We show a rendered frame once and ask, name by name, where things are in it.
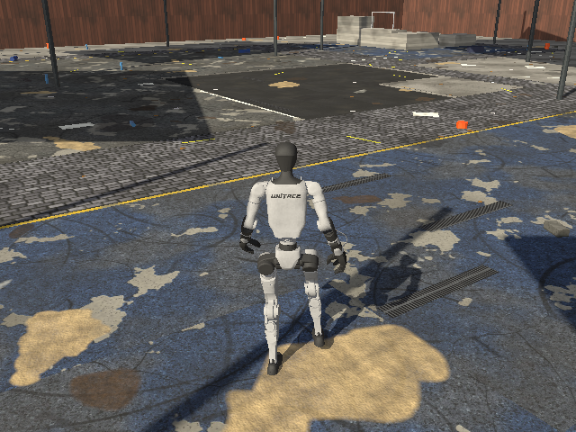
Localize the left robot thigh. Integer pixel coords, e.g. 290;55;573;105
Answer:
257;252;281;320

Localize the right robot forearm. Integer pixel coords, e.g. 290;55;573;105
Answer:
323;217;344;256

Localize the right robot hand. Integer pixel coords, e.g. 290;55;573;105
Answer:
327;251;347;274

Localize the robot right upper arm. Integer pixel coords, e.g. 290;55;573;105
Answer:
305;181;332;231

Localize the left robot hand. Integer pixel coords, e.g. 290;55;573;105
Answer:
239;238;261;254

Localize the humanoid robot head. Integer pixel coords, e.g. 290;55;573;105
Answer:
271;141;302;185

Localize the left robot forearm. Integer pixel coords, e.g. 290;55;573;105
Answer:
240;215;253;243

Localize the robot left upper arm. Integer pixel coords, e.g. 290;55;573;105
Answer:
243;181;268;230

